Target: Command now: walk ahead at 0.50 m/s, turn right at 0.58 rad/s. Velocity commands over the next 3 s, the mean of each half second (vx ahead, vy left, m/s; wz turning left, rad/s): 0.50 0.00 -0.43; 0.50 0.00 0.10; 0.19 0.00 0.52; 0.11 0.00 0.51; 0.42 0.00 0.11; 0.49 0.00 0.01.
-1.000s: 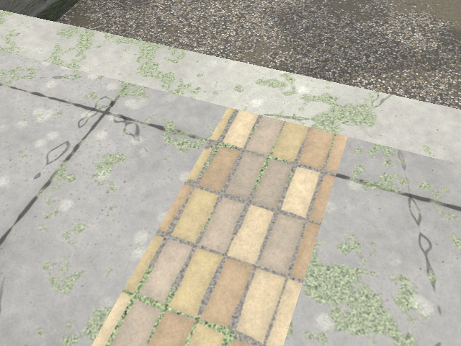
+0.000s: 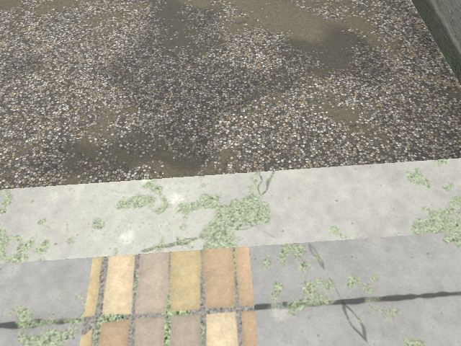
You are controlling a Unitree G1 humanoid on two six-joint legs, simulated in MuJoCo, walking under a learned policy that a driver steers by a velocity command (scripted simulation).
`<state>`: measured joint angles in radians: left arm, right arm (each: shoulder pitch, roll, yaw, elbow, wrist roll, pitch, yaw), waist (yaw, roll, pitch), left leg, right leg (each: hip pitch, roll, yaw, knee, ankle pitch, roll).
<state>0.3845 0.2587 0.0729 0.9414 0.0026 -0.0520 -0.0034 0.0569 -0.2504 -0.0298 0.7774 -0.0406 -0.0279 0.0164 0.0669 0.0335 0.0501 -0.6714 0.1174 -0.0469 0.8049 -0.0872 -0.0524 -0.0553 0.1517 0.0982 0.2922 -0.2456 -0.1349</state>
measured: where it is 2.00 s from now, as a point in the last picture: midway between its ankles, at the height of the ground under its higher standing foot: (294, 294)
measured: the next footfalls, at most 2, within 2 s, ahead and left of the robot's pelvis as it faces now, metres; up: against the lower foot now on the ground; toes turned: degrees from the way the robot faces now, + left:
left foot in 0.16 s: +0.28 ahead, +0.14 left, +0.00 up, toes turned -8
right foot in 0.64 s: +0.45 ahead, -0.12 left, +0.00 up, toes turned -17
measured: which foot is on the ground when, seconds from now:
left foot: up 0.00-0.14, down 0.16-0.66, up 0.68-1.00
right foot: down 0.00-0.18, up 0.20-0.62, down 0.64-1.00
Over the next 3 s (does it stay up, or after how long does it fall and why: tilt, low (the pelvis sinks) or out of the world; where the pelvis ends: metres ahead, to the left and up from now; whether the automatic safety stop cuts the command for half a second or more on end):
stays up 0.81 -0.02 -0.01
